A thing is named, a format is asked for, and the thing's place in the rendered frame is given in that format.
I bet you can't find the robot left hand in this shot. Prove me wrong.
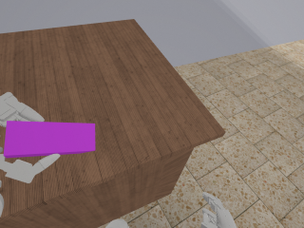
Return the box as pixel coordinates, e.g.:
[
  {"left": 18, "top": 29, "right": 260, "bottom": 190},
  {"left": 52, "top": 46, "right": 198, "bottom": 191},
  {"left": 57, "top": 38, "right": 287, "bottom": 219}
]
[{"left": 0, "top": 92, "right": 61, "bottom": 183}]

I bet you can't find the robot right hand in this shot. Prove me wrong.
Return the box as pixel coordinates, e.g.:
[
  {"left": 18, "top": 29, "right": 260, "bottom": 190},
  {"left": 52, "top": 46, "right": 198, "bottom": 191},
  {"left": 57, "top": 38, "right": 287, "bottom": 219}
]
[{"left": 201, "top": 192, "right": 237, "bottom": 228}]

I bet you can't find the sponge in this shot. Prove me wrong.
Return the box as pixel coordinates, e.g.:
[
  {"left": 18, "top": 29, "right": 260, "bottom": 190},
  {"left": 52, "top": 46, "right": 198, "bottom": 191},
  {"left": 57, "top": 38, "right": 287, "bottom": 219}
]
[{"left": 3, "top": 121, "right": 96, "bottom": 159}]

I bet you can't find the table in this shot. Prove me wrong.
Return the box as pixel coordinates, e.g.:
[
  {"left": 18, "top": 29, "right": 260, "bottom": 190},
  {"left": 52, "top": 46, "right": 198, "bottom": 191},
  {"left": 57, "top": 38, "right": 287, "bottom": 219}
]
[{"left": 0, "top": 19, "right": 226, "bottom": 228}]

